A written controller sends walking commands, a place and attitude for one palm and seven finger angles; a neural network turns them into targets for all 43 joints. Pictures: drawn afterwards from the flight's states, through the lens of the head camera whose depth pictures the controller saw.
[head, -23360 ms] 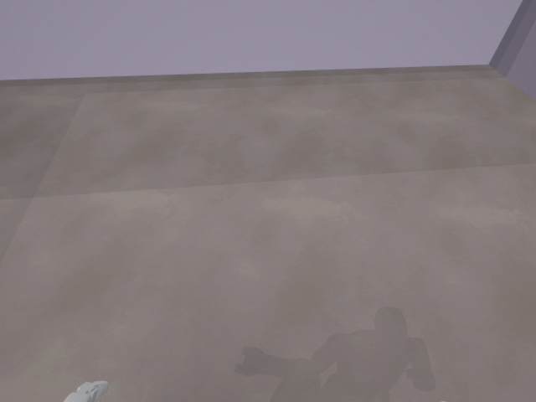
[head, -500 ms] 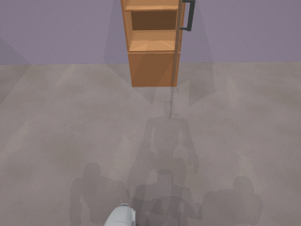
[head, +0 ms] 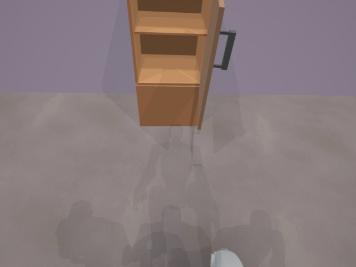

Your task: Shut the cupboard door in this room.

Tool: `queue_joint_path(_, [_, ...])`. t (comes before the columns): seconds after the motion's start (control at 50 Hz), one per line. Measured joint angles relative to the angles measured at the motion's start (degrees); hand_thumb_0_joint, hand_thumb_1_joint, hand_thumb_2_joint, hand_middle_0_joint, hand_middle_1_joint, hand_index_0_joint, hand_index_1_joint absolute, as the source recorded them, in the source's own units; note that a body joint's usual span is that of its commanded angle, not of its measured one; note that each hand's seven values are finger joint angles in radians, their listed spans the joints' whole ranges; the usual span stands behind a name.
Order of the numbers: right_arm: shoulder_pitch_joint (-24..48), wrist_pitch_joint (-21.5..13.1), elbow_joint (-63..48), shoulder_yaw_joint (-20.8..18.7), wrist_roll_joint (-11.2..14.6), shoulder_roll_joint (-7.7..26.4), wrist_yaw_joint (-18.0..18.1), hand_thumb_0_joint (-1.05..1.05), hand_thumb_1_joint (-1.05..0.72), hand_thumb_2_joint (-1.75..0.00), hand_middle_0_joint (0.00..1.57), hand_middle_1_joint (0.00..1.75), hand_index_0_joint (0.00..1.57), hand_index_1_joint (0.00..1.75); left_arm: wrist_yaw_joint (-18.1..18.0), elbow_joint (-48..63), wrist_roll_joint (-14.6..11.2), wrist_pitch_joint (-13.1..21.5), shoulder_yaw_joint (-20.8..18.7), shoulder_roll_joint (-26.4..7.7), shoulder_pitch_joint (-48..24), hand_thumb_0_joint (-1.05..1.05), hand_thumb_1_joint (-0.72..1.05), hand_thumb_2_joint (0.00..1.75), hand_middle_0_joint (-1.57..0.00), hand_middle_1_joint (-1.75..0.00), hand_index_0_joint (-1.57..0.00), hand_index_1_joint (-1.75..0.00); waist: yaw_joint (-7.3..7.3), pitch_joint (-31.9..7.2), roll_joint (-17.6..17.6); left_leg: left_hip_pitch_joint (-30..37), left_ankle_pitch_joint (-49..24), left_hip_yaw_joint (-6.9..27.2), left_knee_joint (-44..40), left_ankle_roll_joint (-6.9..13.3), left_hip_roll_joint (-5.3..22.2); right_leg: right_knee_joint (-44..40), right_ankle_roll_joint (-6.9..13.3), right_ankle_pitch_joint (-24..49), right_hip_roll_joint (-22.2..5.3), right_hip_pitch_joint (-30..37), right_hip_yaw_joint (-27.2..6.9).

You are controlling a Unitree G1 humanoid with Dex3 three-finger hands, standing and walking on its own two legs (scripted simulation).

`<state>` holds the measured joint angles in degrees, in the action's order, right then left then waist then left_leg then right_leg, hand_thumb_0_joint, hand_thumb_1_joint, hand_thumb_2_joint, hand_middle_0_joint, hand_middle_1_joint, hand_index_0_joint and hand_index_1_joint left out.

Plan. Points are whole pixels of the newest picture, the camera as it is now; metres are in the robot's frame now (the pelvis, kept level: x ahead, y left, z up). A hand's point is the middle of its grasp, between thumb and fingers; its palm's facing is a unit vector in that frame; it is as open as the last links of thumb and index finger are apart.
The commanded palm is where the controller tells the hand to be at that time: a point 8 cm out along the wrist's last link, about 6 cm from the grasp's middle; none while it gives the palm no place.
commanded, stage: turn or walk to find it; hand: left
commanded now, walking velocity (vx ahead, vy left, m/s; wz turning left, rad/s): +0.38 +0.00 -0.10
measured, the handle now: (222, 50) +0.89 -0.12 +0.07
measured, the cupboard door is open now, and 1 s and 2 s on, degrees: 81 81 81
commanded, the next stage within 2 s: stand and wait in 0.22 s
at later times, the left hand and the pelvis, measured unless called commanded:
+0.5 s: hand (147, 206) +0.32 +0.11 -0.16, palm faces +0.05 -0.98 -0.21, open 7.0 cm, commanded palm none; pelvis +0.20 -0.06 -0.01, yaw +0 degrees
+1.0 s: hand (137, 237) +0.23 +0.12 -0.18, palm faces +0.04 -0.99 -0.12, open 7.3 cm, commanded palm none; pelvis +0.28 -0.02 +0.00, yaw -2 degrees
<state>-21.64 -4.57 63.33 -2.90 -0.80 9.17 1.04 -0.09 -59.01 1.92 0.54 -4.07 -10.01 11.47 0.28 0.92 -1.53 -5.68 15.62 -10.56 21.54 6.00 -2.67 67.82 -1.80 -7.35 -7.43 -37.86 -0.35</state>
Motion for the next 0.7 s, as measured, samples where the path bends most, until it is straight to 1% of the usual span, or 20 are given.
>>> queue_joint_path(0.08, [-3.9,-0.4,1.1,0.5,-0.2,-1.8,0.3,0.0,-0.92,-0.9,0.2,0.3,0.2,0.3,0.4,0.7,-0.1,-0.6,-0.1,-0.5,-3.1,0.0,0.91,0.9,-0.2,-0.3,-0.2,-0.3,-1.67,-0.1,0.3,3.8,1.2,0.0,-3.0,-0.8,0.3,-4.3,-0.4,1.2,0.3,-0.5,1.5])
queue_joint_path(0.14, [-6.2,-0.6,1.7,1.0,-0.5,-3.3,0.4,0.0,-0.91,-0.9,0.2,0.3,0.2,0.3,0.8,0.9,-0.1,-0.9,0.3,-0.4,-5.1,0.0,0.91,0.9,-0.2,-0.3,-0.2,-0.3,-3.16,0.5,0.5,6.3,2.7,-0.1,-4.4,-1.5,0.7,-10.8,-0.1,0.5,0.9,1.1,3.7])
queue_joint_path(0.2, [-8.2,-0.6,2.4,1.4,-0.9,-4.5,0.4,0.0,-0.91,-0.9,0.2,0.3,0.2,0.3,1.1,1.1,-0.2,-0.9,0.9,0.0,-7.1,0.0,0.91,0.9,-0.2,-0.3,-0.2,-0.3,-4.65,1.5,0.7,8.6,4.7,-0.2,-5.1,-2.5,1.2,-18.9,0.8,-1.5,2.1,3.9,5.7])
queue_joint_path(0.24, [-9.3,-0.4,3.1,1.5,-0.9,-4.9,0.3,0.0,-0.91,-0.9,0.2,0.3,0.2,0.3,1.2,1.6,-0.3,-0.7,1.4,0.6,-8.3,0.0,0.91,0.9,-0.2,-0.3,-0.2,-0.3,-5.24,2.1,1.1,10.1,6.4,-0.5,-4.9,-3.4,1.7,-24.3,1.9,-3.4,3.4,6.2,7.0])
queue_joint_path(0.28, [-10.1,0.1,4.1,1.6,-0.8,-5.1,0.3,0.0,-0.9,-0.9,0.2,0.3,0.2,0.3,1.1,2.1,-0.3,0.0,2.0,1.3,-9.2,0.0,0.91,0.9,-0.2,-0.3,-0.2,-0.3,-5.67,2.8,1.6,10.9,9.0,-0.7,-2.7,-4.4,2.6,-29.9,3.1,-4.6,5.1,9.4,8.3])
queue_joint_path(0.3, [-10.6,0.4,4.6,1.6,-0.6,-5.3,0.3,0.0,-0.9,-0.9,0.2,0.3,0.2,0.3,1.1,2.3,-0.3,0.7,2.3,1.6,-9.4,0.0,0.91,0.9,-0.2,-0.3,-0.2,-0.3,-5.63,3.0,1.6,10.7,10.5,-0.6,0.4,-5.0,3.1,-33.4,3.6,-3.1,5.9,11.9,8.8])
queue_joint_path(0.32, [-10.9,0.8,5.1,1.6,-0.3,-5.5,0.2,0.0,-0.9,-0.9,0.2,0.3,0.2,0.3,1.0,2.4,-0.2,1.7,2.5,1.9,-9.4,0.0,0.91,0.9,-0.2,-0.3,-0.2,-0.3,-5.34,3.2,1.6,9.3,11.9,-0.4,6.0,-5.6,3.9,-35.5,4.6,0.1,6.3,14.1,9.3])
queue_joint_path(0.34, [-10.4,1.3,5.5,1.6,0.1,-5.5,0.1,0.01,-0.9,-0.9,0.2,0.3,0.2,0.3,0.7,2.4,-0.2,2.7,2.6,2.4,-9.4,0.0,0.91,0.9,-0.2,-0.3,-0.2,-0.3,-4.9,3.7,2.0,5.9,11.3,0.8,15.2,-6.0,4.9,-34.2,5.6,-0.9,6.8,14.5,9.7])
queue_joint_path(0.38, [-8.5,2.2,5.2,1.4,0.8,-5.2,0.2,0.01,-0.9,-0.9,0.2,0.3,0.2,0.3,0.1,2.2,-0.7,3.9,3.0,3.1,-8.8,0.0,0.91,0.9,-0.2,-0.3,-0.2,-0.3,-4.62,4.7,2.1,-2.5,13.5,5.2,35.1,-6.5,4.8,-32.4,6.8,-5.3,6.7,16.3,10.4])
queue_joint_path(0.4, [-7.2,2.6,4.8,1.2,0.9,-4.9,0.2,0.01,-0.9,-0.9,0.2,0.3,0.2,0.3,-0.1,1.9,-0.9,4.1,3.2,3.3,-8.2,0.0,0.91,0.9,-0.2,-0.3,-0.2,-0.3,-4.21,4.9,2.1,-6.2,13.3,6.4,41.7,-6.6,4.8,-33.0,7.0,-6.6,6.5,17.8,10.5])
queue_joint_path(0.42, [-5.8,3.0,4.2,0.9,0.8,-4.5,0.2,0.01,-0.9,-0.9,0.2,0.3,0.2,0.3,-0.4,1.5,-1.1,4.0,3.3,3.6,-7.3,0.0,0.91,0.9,-0.2,-0.3,-0.2,-0.3,-3.65,4.9,2.1,-9.6,12.4,7.0,45.9,-6.8,5.1,-34.0,6.9,-7.1,6.5,19.2,10.5])
queue_joint_path(0.44, [-4.1,3.3,3.4,0.7,0.6,-3.8,0.2,0.01,-0.9,-0.9,0.2,0.3,0.2,0.3,-0.7,1.1,-1.4,4.0,3.1,3.8,-6.3,-0.01,0.91,0.9,-0.2,-0.3,-0.21,-0.3,-3.14,4.9,2.2,-12.6,11.3,7.4,47.8,-6.9,5.6,-35.4,6.3,-6.8,6.5,20.5,10.5])
queue_joint_path(0.46, [-2.4,3.5,2.4,0.4,0.4,-3.2,0.3,0.01,-0.9,-0.9,0.2,0.3,0.2,0.3,-1.4,1.4,-2.4,4.6,1.8,3.9,-5.6,-0.03,0.92,0.9,-0.21,-0.3,-0.21,-0.3,-2.66,4.8,2.6,-15.4,10.1,7.9,47.8,-7.1,6.3,-36.8,6.1,-6.5,6.5,21.7,10.6])
queue_joint_path(0.48, [-0.8,3.7,1.4,0.2,0.2,-2.4,0.4,0.01,-0.9,-0.9,0.2,0.3,0.2,0.3,-1.9,1.5,-2.4,4.9,1.3,3.5,-5.3,-0.05,0.94,0.9,-0.21,-0.3,-0.21,-0.3,-2.27,4.6,3.0,-17.6,9.1,8.3,46.4,-7.4,7.1,-38.1,6.2,-6.2,6.6,22.7,10.8])
queue_joint_path(0.52, [2.5,4.0,-0.6,-0.1,0.0,-0.9,0.5,0.01,-0.9,-0.9,0.2,0.3,0.2,0.3,-2.2,0.9,-1.7,4.2,1.4,2.3,-4.4,-0.06,0.95,0.9,-0.21,-0.3,-0.21,-0.3,-2.02,3.9,3.9,-20.4,7.0,8.4,40.5,-8.2,8.5,-39.9,6.2,-6.0,6.6,24.2,11.0])
queue_joint_path(0.56, [5.6,4.0,-2.2,-0.2,-0.2,0.3,0.5,0.01,-0.91,-0.9,0.2,0.3,0.19,0.3,-2.1,-0.1,-1.3,3.3,1.6,1.4,-3.3,-0.06,0.95,0.9,-0.21,-0.3,-0.21,-0.3,-1.82,3.1,4.5,-21.3,4.4,8.2,34.3,-8.9,9.5,-40.7,6.0,-6.2,6.7,25.3,10.9])
queue_joint_path(0.62, [9.1,4.0,-3.6,-0.2,-0.4,1.3,0.5,0.01,-0.92,-0.9,0.2,0.3,0.19,0.3,-1.7,-1.8,-1.0,2.2,1.9,0.9,-1.5,-0.04,0.94,0.9,-0.2,-0.3,-0.2,-0.3,-1.28,2.2,4.9,-19.8,1.7,7.9,26.0,-9.5,9.9,-40.9,5.6,-7.2,6.9,26.7,10.7])
queue_joint_path(0.66, [10.5,3.9,-3.8,0.0,-0.4,1.7,0.2,0.01,-0.92,-0.9,0.2,0.3,0.19,0.3,-1.5,-2.7,-0.9,1.7,2.0,1.0,-0.3,-0.03,0.93,0.9,-0.2,-0.3,-0.2,-0.3,-0.57,1.6,4.6,-17.2,0.6,7.5,20.5,-9.7,9.6,-40.3,5.2,-8.3,7.0,27.5,10.6])
queue_joint_path(0.7, [11.2,3.6,-3.7,0.3,-0.5,1.7,0.0,0.0,-0.92,-0.9,0.19,0.3,0.19,0.3,-1.4,-3.5,-1.0,1.3,2.2,1.1,1.0,-0.02,0.93,0.9,-0.2,-0.3,-0.2,-0.3,0.1,1.0,4.4,-13.6,-2.8,6.9,14.1,-9.7,9.2,-39.0,4.7,-9.7,7.2,28.1,10.7])
